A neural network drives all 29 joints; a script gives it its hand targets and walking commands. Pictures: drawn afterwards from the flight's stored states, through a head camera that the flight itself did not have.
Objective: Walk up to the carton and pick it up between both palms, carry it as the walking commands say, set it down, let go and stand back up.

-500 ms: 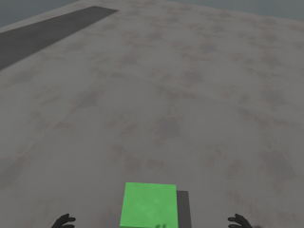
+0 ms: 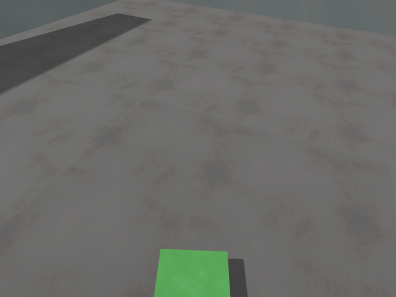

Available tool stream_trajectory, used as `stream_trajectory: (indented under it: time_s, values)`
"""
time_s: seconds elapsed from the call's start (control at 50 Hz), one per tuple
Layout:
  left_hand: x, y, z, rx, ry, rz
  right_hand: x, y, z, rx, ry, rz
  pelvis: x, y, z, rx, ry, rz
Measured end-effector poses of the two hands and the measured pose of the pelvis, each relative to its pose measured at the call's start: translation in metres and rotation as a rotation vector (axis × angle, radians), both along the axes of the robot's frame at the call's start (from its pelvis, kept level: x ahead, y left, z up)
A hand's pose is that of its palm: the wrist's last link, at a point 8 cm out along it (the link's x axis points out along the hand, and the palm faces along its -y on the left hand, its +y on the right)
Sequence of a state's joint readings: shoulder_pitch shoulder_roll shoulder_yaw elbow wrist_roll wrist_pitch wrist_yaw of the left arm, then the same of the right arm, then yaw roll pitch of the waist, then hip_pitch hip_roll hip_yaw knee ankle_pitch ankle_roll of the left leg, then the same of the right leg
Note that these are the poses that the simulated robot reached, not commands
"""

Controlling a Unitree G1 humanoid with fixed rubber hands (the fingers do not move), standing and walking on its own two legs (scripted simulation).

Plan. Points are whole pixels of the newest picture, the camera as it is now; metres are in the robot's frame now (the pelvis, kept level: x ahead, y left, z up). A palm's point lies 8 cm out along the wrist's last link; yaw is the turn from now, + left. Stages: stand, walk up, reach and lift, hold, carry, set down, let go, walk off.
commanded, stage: stand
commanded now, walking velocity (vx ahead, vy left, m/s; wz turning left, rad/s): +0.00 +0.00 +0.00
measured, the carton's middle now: (192, 285) +0.37 +0.00 -0.68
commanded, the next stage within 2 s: none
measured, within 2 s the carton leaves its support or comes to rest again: neither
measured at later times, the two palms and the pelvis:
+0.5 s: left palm out of the picture -0.05 +0.25 -0.13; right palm out of the picture -0.05 -0.23 -0.14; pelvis -0.02 +0.01 +0.00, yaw +0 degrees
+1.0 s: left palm out of the picture -0.10 +0.23 -0.14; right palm out of the picture -0.10 -0.21 -0.14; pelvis -0.04 +0.01 +0.01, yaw -1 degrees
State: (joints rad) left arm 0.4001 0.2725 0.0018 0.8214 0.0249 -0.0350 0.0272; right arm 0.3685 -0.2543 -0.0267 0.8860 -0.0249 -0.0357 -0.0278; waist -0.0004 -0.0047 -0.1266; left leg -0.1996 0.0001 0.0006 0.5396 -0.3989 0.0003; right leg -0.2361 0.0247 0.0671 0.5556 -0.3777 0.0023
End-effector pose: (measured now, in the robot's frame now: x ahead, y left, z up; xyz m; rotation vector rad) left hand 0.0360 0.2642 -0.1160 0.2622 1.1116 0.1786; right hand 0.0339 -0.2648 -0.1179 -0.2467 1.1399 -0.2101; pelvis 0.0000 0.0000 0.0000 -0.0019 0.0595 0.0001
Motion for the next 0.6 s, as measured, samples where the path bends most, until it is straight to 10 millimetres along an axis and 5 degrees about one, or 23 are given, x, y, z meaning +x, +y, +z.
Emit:
stream_trajectory:
  time_s: [0.6]
  values:
    - [-0.095, -0.024, -0.018, -0.065, 0.275, 0.051, -0.1, 0.04, -0.019, 0.091, 0.277, -0.078, -0.026, 0.006, 0.005, 0.005, -0.06, -0.008]
